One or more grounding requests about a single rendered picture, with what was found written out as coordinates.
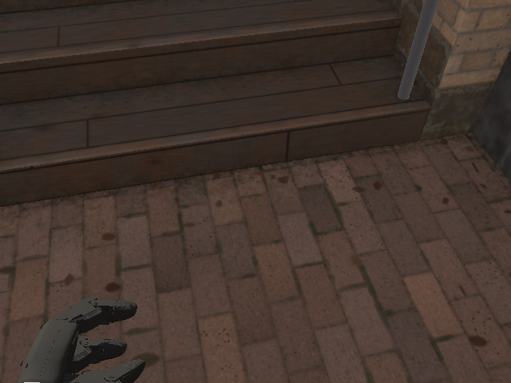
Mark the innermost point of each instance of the robot left hand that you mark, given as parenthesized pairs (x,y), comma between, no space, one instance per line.
(57,351)

